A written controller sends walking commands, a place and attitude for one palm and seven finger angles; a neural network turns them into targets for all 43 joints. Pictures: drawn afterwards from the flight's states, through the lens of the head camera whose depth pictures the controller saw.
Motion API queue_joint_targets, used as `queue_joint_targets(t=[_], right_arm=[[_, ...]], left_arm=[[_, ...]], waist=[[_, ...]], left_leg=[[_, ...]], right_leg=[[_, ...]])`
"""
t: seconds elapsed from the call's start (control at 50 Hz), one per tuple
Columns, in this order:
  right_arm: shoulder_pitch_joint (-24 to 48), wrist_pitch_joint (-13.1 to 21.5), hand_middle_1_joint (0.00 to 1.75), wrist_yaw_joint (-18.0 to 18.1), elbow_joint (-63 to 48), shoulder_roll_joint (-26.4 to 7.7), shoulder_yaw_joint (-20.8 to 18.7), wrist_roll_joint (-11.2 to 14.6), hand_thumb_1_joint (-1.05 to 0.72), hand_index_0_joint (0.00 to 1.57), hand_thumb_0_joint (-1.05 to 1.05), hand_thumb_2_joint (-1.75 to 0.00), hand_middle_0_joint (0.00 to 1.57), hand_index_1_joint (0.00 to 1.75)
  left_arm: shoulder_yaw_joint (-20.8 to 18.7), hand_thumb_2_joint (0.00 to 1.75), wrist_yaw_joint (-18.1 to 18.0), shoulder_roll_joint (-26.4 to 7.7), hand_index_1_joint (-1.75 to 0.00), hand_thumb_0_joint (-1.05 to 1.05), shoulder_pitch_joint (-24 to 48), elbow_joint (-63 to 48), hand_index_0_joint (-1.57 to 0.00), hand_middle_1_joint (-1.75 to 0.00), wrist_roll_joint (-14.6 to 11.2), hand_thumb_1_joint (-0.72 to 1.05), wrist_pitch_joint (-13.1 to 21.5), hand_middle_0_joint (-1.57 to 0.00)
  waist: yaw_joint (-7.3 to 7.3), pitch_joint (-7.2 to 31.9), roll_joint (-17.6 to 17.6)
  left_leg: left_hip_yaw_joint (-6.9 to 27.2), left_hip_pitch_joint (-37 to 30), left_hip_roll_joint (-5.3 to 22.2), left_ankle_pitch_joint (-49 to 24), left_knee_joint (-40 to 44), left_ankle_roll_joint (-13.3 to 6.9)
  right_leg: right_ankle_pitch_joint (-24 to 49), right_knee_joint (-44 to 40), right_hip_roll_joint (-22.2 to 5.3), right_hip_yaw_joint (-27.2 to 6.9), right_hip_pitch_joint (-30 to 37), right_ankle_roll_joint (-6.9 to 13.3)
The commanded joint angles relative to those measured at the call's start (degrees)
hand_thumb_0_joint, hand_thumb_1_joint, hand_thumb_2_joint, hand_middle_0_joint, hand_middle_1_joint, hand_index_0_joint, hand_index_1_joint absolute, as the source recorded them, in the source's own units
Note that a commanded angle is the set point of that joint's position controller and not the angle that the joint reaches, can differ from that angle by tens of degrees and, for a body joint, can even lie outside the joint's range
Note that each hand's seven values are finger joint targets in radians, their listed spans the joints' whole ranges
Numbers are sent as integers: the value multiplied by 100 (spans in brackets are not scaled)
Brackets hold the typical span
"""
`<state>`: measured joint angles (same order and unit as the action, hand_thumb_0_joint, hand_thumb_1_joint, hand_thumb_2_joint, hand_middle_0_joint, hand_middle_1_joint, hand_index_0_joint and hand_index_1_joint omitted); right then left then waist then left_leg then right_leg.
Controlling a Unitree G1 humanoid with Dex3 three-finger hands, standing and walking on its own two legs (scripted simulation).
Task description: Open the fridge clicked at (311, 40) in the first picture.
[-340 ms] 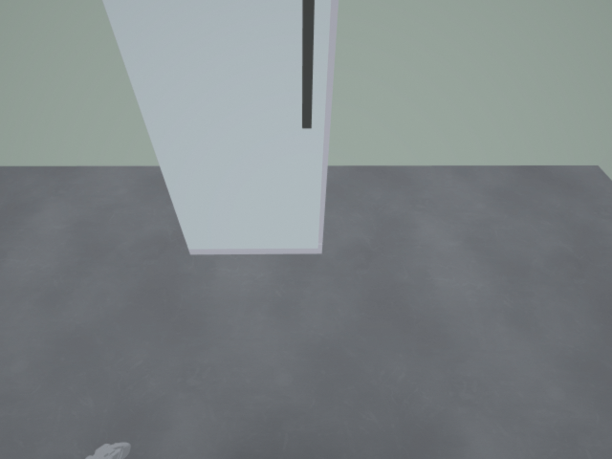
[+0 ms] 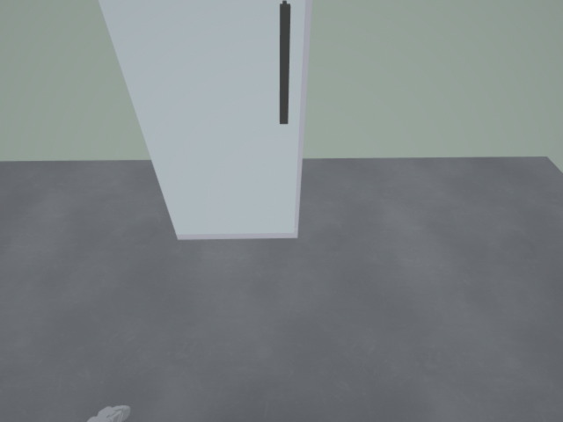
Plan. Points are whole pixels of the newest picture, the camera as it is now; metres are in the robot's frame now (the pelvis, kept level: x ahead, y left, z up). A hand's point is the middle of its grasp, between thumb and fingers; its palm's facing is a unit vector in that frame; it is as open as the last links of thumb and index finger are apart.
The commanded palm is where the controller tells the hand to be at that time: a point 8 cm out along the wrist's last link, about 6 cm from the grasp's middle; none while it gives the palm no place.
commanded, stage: stand and wait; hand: right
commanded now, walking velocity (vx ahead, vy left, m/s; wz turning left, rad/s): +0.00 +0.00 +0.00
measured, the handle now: (284, 67) +0.99 +0.04 +0.08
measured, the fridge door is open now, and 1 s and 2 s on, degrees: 0 0 0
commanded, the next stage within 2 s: look at it before walking up in 0.54 s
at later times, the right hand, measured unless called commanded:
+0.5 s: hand out of the picture +0.05 -0.24 -0.15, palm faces -0.02 +0.94 -0.34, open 7.4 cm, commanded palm none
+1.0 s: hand out of the picture +0.08 -0.23 -0.15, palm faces -0.02 +0.94 -0.34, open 7.4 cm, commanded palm none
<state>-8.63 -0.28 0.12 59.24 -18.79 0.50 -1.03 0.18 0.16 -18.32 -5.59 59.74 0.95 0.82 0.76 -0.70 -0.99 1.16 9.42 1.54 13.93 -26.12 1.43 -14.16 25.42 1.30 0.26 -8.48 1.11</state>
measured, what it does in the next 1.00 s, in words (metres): stands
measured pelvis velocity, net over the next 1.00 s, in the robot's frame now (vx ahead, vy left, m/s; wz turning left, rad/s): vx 0.00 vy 0.02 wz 0.01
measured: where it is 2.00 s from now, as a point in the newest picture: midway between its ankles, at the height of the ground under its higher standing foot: outside the picture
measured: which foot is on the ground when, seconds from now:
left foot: down 0.00-1.00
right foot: down 0.00-1.00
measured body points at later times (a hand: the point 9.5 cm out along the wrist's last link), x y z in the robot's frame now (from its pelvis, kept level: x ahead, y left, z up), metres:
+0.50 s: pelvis -0.01 +0.01 +0.00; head -0.01 +0.01 +0.45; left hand +0.05 +0.31 -0.13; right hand +0.05 -0.29 -0.13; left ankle +0.00 +0.14 -0.74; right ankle +0.00 -0.11 -0.74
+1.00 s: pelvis +0.00 +0.02 +0.00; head +0.00 +0.01 +0.45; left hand +0.09 +0.31 -0.13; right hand +0.08 -0.28 -0.13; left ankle +0.00 +0.14 -0.74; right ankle +0.00 -0.11 -0.74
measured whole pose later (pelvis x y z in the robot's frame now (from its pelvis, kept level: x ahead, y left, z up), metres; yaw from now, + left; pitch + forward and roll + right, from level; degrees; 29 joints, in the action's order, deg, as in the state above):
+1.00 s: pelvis +0.00 +0.02 +0.00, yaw +0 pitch -2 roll +0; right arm -7.9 0.4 0.2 62.1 -19.5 0.1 -0.9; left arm 0.2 0.1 -19.2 -6.1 63.7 0.6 0.8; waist 0.3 -1.6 -0.6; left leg 0.9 8.7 0.1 12.0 -22.8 0.2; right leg -12.2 21.9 -0.1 0.0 -7.5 -0.3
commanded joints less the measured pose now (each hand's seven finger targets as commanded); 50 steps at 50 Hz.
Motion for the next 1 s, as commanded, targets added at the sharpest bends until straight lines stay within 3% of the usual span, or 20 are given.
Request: queue_joint_targets(t=[0.0, 0.5, 0.82, 0.98], right_arm=[[289, 157, 30, 58, -359, -1209, -260, 29, -90, 20, 0, -90, 20, 30], [243, 167, 30, 48, -84, -1248, -245, 28, -90, 20, 0, -90, 20, 30], [288, 203, 30, 61, -100, -1241, -256, 36, -90, 20, 0, -90, 20, 30], [307, 207, 30, 59, -99, -1257, -252, 35, -90, 20, 0, -90, 20, 30]], left_arm=[[-272, 90, -80, -1231, -30, 0, 308, -326, -20, -30, -25, 90, 118, -20], [-230, 90, -56, -1278, -30, 0, 83, 55, -20, -30, -36, 90, 89, -20], [-220, 90, -77, -1272, -30, 0, 167, 33, -20, -30, -49, 90, 125, -20], [-222, 90, -81, -1277, -30, 0, 217, 25, -20, -30, -49, 90, 107, -20]], waist=[[-62, 159, 185], [-66, -31, 73], [-60, 326, 110], [-77, 204, 97]], left_leg=[[442, 10, 498, -656, 497, -299], [619, 203, 496, 73, 815, -313], [512, -134, 524, -994, 661, -313], [542, -89, 530, -1034, 741, -318]], right_leg=[[730, -599, -693, -598, -132, 119], [166, -801, -719, -654, -229, 61], [1023, -708, -787, -588, 86, 45], [1000, -738, -776, -566, 119, 26]])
